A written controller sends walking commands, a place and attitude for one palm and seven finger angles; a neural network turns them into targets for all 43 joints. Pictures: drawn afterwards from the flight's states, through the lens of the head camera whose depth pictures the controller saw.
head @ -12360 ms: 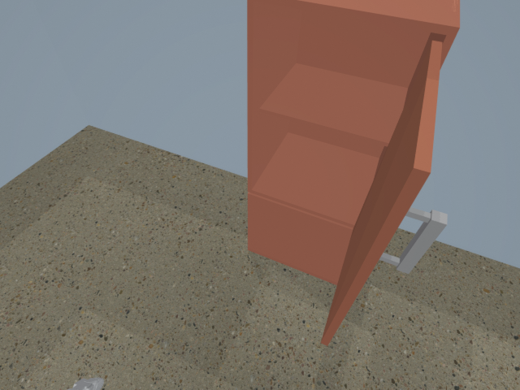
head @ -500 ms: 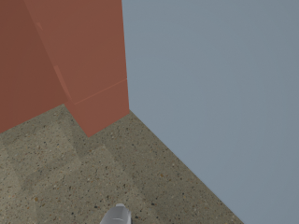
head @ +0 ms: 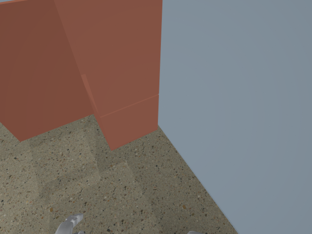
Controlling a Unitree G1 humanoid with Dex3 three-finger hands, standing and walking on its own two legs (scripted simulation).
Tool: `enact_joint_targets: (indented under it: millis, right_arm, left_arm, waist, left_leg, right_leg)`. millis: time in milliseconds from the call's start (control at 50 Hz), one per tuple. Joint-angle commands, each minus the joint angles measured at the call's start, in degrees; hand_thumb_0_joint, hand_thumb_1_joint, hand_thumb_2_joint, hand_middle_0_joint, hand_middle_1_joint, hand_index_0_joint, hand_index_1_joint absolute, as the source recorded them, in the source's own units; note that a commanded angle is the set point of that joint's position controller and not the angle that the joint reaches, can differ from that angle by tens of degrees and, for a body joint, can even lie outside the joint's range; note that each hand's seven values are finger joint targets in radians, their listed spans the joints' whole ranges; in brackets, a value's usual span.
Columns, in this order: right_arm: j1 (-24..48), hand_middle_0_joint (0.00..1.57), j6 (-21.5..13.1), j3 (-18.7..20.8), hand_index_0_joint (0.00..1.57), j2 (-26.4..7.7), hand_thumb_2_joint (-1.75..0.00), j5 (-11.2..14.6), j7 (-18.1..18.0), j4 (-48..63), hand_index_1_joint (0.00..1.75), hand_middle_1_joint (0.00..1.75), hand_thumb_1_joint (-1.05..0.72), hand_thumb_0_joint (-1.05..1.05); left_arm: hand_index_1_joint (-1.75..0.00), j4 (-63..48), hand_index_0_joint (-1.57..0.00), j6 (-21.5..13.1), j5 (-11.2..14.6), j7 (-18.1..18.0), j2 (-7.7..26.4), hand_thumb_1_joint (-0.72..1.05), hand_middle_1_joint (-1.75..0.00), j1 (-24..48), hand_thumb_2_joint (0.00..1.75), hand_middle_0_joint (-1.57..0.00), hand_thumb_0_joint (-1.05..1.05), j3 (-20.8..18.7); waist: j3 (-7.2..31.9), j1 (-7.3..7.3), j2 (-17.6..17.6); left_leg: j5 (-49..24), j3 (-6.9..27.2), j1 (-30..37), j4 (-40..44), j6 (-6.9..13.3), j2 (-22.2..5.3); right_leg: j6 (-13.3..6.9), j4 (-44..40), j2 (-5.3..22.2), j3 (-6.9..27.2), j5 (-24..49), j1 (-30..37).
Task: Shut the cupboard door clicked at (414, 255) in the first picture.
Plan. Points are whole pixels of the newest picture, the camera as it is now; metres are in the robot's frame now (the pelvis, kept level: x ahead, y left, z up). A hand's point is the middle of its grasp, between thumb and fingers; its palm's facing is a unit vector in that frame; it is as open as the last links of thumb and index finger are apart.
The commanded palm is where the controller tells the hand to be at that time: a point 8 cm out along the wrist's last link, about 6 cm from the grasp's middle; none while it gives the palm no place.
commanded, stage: turn to face it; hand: left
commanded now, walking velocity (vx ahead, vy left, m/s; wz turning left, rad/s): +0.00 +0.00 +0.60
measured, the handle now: out of the picture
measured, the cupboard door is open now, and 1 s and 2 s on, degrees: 90 90 90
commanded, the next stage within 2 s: take the last steps up to it in 0.82 s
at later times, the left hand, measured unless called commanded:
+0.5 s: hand out of the picture -0.04 +0.20 -0.18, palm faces +0.35 -0.90 -0.25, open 7.4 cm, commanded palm none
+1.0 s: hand out of the picture +0.00 +0.22 -0.15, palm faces +0.46 -0.85 -0.24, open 7.4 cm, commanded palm none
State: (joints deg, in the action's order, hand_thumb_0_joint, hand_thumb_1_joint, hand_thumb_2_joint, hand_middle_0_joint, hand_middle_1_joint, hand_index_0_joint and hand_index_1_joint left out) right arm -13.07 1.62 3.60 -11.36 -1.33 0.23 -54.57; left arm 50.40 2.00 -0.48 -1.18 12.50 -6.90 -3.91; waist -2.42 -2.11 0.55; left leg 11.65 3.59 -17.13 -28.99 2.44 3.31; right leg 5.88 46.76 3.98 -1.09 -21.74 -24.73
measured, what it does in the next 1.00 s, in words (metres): steps on the spot, turning left: right foot, then left foot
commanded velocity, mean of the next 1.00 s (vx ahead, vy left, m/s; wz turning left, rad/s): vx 0.03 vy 0.01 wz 0.38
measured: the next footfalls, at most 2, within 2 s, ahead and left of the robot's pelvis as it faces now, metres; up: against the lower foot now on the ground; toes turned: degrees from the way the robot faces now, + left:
right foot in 0.06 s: +0.07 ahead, -0.14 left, +0.00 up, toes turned +0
left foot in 0.52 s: -0.01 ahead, +0.11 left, +0.00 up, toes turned +23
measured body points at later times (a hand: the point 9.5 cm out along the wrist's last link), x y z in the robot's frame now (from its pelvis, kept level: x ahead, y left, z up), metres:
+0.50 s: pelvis +0.00 +0.00 -0.01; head +0.05 +0.02 +0.44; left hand -0.06 +0.24 -0.16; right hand +0.20 -0.22 -0.14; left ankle -0.04 +0.10 -0.73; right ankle +0.03 -0.14 -0.74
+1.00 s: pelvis -0.01 +0.00 +0.00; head +0.01 +0.00 +0.45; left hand -0.03 +0.27 -0.13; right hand +0.13 -0.20 -0.15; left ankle -0.04 +0.10 -0.74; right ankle +0.04 -0.12 -0.71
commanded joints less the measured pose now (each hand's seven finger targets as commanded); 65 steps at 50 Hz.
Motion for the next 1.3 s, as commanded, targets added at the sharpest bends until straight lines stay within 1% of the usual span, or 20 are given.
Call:
enact_joint_targets:
  millis: [0,20,40,60,80,120,180,400,460,480,500,520,660,920,1000,1020,1040,1060,1140,1280]
  right_arm:
    - [2.24,0.20,-0.67,3.17,0.20,-10.86,-0.90,0.26,-0.77,5.25,0.30,0.30,-0.90,0.00]
    - [2.06,0.20,-0.81,2.99,0.20,-9.30,-0.90,0.72,-0.51,5.67,0.30,0.30,-0.90,0.00]
    - [0.18,0.20,-0.92,2.39,0.20,-4.74,-0.90,1.31,-0.20,6.41,0.30,0.30,-0.90,0.00]
    - [0.59,0.20,-0.65,2.81,0.20,-6.46,-0.90,0.63,-0.42,6.93,0.30,0.30,-0.90,0.00]
    - [0.19,0.20,-0.12,3.11,0.20,-7.13,-0.90,0.34,-0.23,6.90,0.30,0.30,-0.90,0.00]
    - [-1.72,0.20,1.27,3.41,0.20,-6.56,-0.90,0.14,0.32,4.35,0.30,0.30,-0.90,0.00]
    - [-0.54,0.20,1.56,2.63,0.20,-6.03,-0.90,-0.02,1.03,4.15,0.30,0.30,-0.90,0.00]
    - [8.28,0.20,0.89,0.69,0.20,-5.12,-0.90,0.78,1.10,6.65,0.30,0.30,-0.90,0.00]
    - [2.43,0.20,-0.15,1.04,0.20,-7.25,-0.90,0.62,0.83,5.19,0.30,0.30,-0.90,0.00]
    - [-0.74,0.20,-0.89,2.25,0.20,-12.57,-0.90,0.29,0.59,4.66,0.30,0.30,-0.90,0.00]
    - [-3.86,0.20,-0.98,3.72,0.20,-18.76,-0.90,0.42,0.04,4.46,0.30,0.30,-0.90,0.00]
    - [-5.76,0.20,-0.32,3.27,0.20,-18.77,-0.90,0.67,-0.30,3.28,0.30,0.30,-0.90,0.00]
    - [3.69,0.20,-1.31,0.77,0.20,-11.27,-0.90,0.59,-1.67,4.66,0.30,0.30,-0.90,0.00]
    - [-1.09,0.20,-0.86,1.00,0.20,-9.76,-0.90,-0.19,-1.72,1.27,0.30,0.30,-0.90,0.00]
    - [-0.33,0.20,-0.96,0.86,0.20,-8.57,-0.90,0.30,-1.37,0.43,0.30,0.30,-0.90,0.00]
    - [-0.66,0.20,-1.19,0.62,0.20,-6.49,-0.90,0.66,-1.10,0.39,0.30,0.30,-0.90,0.00]
    - [-0.66,0.20,-1.41,-0.19,0.20,-2.25,-0.90,1.14,-0.93,1.78,0.30,0.30,-0.90,0.00]
    - [3.34,0.20,-0.89,0.97,0.20,-6.37,-0.90,-0.06,-0.52,3.15,0.30,0.30,-0.90,0.00]
    - [-2.69,0.20,-0.04,1.70,0.20,-5.03,-0.90,-0.74,0.99,-1.40,0.30,0.30,-0.90,0.00]
    - [-1.22,0.20,-0.17,1.52,0.20,-2.90,-0.90,-0.45,1.48,-1.65,0.30,0.30,-0.90,0.00]
  left_arm:
    - [-0.30,-3.21,-0.20,-2.18,0.35,-0.67,4.78,0.90,-0.30,-6.89,0.90,-0.20,0.00,-1.22]
    - [-0.30,-2.89,-0.20,-2.94,0.03,-0.86,7.13,0.90,-0.30,-9.16,0.90,-0.20,0.00,-1.57]
    - [-0.30,-2.97,-0.20,-3.41,-0.98,-1.34,13.07,0.90,-0.30,-10.41,0.90,-0.20,0.00,-2.62]
    - [-0.30,-3.26,-0.20,-3.08,-0.79,-1.18,14.98,0.90,-0.30,-10.55,0.90,-0.20,0.00,-2.63]
    - [-0.30,-4.06,-0.20,-2.88,-0.72,-1.22,13.30,0.90,-0.30,-8.51,0.90,-0.20,0.00,-2.15]
    - [-0.30,-5.28,-0.20,-2.87,-0.29,-1.39,9.47,0.90,-0.30,-2.12,0.90,-0.20,0.00,-1.34]
    - [-0.30,-4.33,-0.20,-3.22,-0.45,-1.11,7.64,0.90,-0.30,-3.92,0.90,-0.20,0.00,-0.56]
    - [-0.30,-0.89,-0.20,-1.78,-1.41,-0.74,12.12,0.90,-0.30,-11.17,0.90,-0.20,0.00,-2.13]
    - [-0.30,-0.41,-0.20,-1.29,-0.56,-0.43,11.84,0.90,-0.30,-9.36,0.90,-0.20,0.00,-2.33]
    - [-0.30,-1.39,-0.20,-1.01,0.03,-0.22,9.49,0.90,-0.30,-9.49,0.90,-0.20,0.00,-1.91]
    - [-0.30,-3.95,-0.20,-0.84,0.17,0.08,5.34,0.90,-0.30,-6.64,0.90,-0.20,0.00,-0.44]
    - [-0.30,-4.35,-0.20,-0.18,-0.26,-0.54,6.64,0.90,-0.30,-4.14,0.90,-0.20,0.00,-0.17]
    - [-0.30,1.67,-0.20,0.13,-0.20,0.07,6.84,0.90,-0.30,-7.39,0.90,-0.20,0.00,-0.51]
    - [-0.30,0.51,-0.20,-0.38,0.17,-0.55,3.51,0.90,-0.30,-1.75,0.90,-0.20,0.00,0.46]
    - [-0.30,3.48,-0.20,-1.90,-0.13,-0.02,3.41,0.90,-0.30,-8.76,0.90,-0.20,0.00,0.21]
    - [-0.30,4.40,-0.20,-2.60,-0.68,-0.14,6.09,0.90,-0.30,-11.71,0.90,-0.20,0.00,-0.37]
    - [-0.30,5.16,-0.20,-3.08,-1.62,-0.58,11.20,0.90,-0.30,-15.29,0.90,-0.20,0.00,-1.55]
    - [-0.30,4.80,-0.20,-2.77,-0.72,-0.66,12.83,0.90,-0.30,-16.85,0.90,-0.20,0.00,-1.44]
    - [-0.30,4.15,-0.20,-4.54,-0.30,-0.69,5.00,0.90,-0.30,-9.73,0.90,-0.20,0.00,0.05]
    - [-0.30,8.95,-0.20,-6.22,-0.49,-0.65,2.36,0.90,-0.30,-20.41,0.90,-0.20,0.00,0.93]
  waist:
    - [6.30,3.60,7.24]
    - [7.45,4.72,1.27]
    - [9.01,4.76,-15.19]
    - [8.30,4.50,-15.89]
    - [6.31,3.42,-8.62]
    - [3.18,-0.04,-9.20]
    - [1.62,0.87,-10.85]
    - [3.84,5.34,-15.19]
    - [6.98,1.55,-9.59]
    - [10.27,-0.51,3.05]
    - [10.13,-2.67,19.38]
    - [10.02,-3.15,12.83]
    - [4.05,2.00,7.58]
    - [2.91,0.67,8.52]
    - [3.92,4.03,5.95]
    - [3.67,5.46,-1.01]
    - [2.10,6.82,-17.12]
    - [-3.29,8.46,-14.47]
    - [-8.86,1.74,-7.48]
    - [-7.09,3.75,-8.76]
  left_leg:
    - [-20.44,16.60,-0.91,1.65,5.63,-12.25]
    - [-13.54,14.06,-5.77,-3.52,2.40,-8.84]
    - [10.26,3.17,-16.61,-16.92,-3.06,-0.09]
    - [24.25,0.18,-17.87,-29.36,-4.78,0.75]
    - [21.41,1.75,-16.82,-37.75,-4.56,-0.96]
    - [14.64,1.41,-16.69,-43.86,-5.64,-3.50]
    - [10.25,-1.55,-17.16,-43.28,-6.78,-4.45]
    - [14.88,-9.19,-5.39,-15.44,-5.76,-3.71]
    - [0.57,-9.43,8.67,3.01,-4.47,-3.67]
    - [-11.10,1.51,19.26,8.08,-1.26,-12.73]
    - [-37.42,19.59,22.56,8.87,6.60,-27.02]
    - [-41.83,15.51,20.14,6.59,9.95,-28.76]
    - [-36.43,4.36,13.52,8.04,6.23,-16.66]
    - [-23.05,13.76,9.29,9.87,8.25,-16.80]
    - [5.63,12.85,-1.40,7.73,4.79,-12.10]
    - [13.08,9.21,-9.13,1.09,1.97,-7.54]
    - [20.63,-1.03,-20.72,-14.16,-1.92,-0.03]
    - [22.12,0.19,-23.39,-24.73,-2.58,-1.82]
    - [4.01,-0.25,-20.12,-35.80,-3.54,-6.16]
    - [-4.97,-3.00,-23.87,-35.57,-5.60,-7.70]
  right_leg:
    - [-0.74,-17.80,-2.12,-0.64,7.27,13.79]
    - [-1.31,-26.51,1.87,2.68,13.30,21.81]
    - [-6.17,-31.00,18.39,16.62,22.39,30.34]
    - [-12.62,-29.37,27.01,21.03,32.46,24.20]
    - [-14.59,-28.42,24.87,16.15,32.15,19.08]
    - [-11.74,-29.14,19.10,9.48,27.07,14.75]
    - [-10.65,-26.93,15.24,0.30,33.20,16.47]
    - [-12.11,-21.57,17.72,-4.28,37.65,20.32]
    - [-7.14,-11.96,15.77,-8.38,31.60,14.78]
    - [-3.56,-0.50,11.27,-10.63,17.95,4.87]
    - [0.24,10.59,4.02,-8.46,-16.61,-8.99]
    - [-0.95,15.06,4.70,-2.44,-17.13,-7.43]
    - [-0.03,19.14,2.68,-0.69,-0.86,-5.22]
    - [-1.41,-2.33,-0.89,-0.69,-4.01,4.82]
    - [-2.75,-21.36,-2.09,-2.57,5.24,21.49]
    - [-3.90,-28.41,2.36,2.33,1.97,29.41]
    - [-8.79,-36.42,17.72,20.56,-10.48,33.38]
    - [-13.28,-41.09,24.29,28.17,-17.70,23.14]
    - [-9.21,-41.85,15.39,12.64,-11.21,11.95]
    - [-9.39,-40.98,12.85,4.66,1.33,18.59]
